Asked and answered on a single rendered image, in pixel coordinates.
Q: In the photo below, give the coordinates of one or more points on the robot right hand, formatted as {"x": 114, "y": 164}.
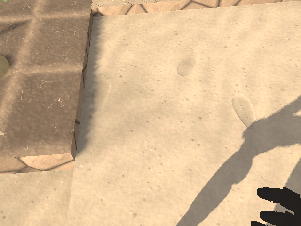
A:
{"x": 288, "y": 199}

